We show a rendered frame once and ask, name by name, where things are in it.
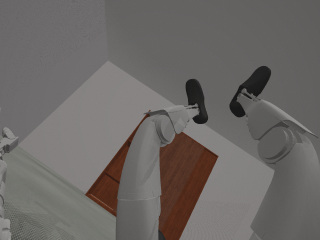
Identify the right robot shin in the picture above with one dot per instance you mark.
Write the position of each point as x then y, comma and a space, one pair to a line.
262, 116

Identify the wardrobe door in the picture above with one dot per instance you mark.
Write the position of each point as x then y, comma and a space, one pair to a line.
176, 162
182, 208

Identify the left robot upper arm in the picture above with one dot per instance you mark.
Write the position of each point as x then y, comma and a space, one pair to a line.
5, 229

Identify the right robot foot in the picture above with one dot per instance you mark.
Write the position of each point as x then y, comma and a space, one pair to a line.
253, 85

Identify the robot left hand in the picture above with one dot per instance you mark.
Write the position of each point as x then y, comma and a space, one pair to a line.
9, 141

